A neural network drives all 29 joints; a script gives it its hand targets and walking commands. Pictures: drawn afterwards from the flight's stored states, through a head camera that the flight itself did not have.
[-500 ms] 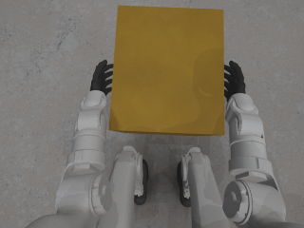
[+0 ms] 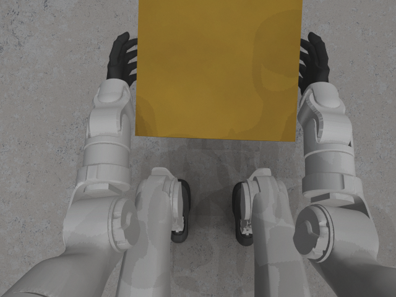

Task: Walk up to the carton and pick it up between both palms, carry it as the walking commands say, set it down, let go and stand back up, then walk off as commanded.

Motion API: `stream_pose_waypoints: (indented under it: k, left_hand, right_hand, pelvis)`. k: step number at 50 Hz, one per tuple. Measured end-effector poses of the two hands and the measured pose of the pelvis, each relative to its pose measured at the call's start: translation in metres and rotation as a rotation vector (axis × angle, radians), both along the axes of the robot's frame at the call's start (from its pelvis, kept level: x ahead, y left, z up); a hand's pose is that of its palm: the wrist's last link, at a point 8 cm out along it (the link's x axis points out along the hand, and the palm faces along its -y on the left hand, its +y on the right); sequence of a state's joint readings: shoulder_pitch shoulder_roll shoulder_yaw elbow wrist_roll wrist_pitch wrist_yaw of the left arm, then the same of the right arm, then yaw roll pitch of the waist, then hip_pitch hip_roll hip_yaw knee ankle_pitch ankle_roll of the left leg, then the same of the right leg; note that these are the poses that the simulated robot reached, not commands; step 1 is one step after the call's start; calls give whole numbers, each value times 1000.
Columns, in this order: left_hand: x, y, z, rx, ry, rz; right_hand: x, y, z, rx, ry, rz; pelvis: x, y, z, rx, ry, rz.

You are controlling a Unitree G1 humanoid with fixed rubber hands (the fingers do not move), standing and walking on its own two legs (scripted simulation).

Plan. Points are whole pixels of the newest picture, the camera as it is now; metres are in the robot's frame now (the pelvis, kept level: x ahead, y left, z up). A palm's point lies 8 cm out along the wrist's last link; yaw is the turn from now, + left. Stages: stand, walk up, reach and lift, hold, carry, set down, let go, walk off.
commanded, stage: set down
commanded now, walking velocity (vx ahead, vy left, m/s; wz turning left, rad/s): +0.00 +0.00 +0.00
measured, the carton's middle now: (213, 68) +0.53 -0.01 -0.18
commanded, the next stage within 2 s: none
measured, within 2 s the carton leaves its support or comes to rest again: rests again in 1.34 s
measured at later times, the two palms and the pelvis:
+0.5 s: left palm (138, 80) +0.51 +0.16 -0.21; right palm (294, 85) +0.49 -0.18 -0.20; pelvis -0.03 +0.00 -0.06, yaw +0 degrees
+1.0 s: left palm (144, 77) +0.53 +0.16 -0.25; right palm (288, 82) +0.51 -0.19 -0.24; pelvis -0.02 +0.00 -0.09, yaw +0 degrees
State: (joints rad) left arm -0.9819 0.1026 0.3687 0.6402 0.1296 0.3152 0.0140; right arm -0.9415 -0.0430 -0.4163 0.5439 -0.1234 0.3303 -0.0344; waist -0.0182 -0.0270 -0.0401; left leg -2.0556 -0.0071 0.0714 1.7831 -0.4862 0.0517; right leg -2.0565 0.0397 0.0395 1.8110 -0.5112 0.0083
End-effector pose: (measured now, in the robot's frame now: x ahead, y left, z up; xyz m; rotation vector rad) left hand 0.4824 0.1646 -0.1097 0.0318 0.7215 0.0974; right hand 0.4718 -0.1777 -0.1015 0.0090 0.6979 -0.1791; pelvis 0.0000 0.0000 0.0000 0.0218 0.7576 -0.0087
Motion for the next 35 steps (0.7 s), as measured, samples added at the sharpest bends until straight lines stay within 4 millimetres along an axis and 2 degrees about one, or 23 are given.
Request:
stream_pose_waypoints:
  k: [6,12,14,17,26,35]
  left_hand:
    - [9,0,-31,-16,-8,9]
    - [18,0,-75,-24,-59,19]
    - [19,-1,-88,-18,-41,12]
    - [20,0,-94,-6,-6,5]
    - [30,-7,-101,-14,4,4]
    - [42,-9,-129,3,38,-24]
  right_hand:
    - [9,0,-31,6,-10,-4]
    - [20,0,-74,4,-59,3]
    - [19,-1,-88,19,-44,-9]
    - [16,0,-98,21,-8,-15]
    - [24,-7,-104,37,-1,-38]
    - [34,-9,-131,-9,36,1]
  pelvis:
    - [-9,0,-15,-2,-58,2]
    - [-30,0,-26,-12,-263,4]
    - [-30,-1,-36,-12,-252,6]
    - [-29,-1,-45,-11,-257,7]
    - [-31,-3,-60,-8,-279,8]
    - [-27,-3,-78,-12,-262,10]
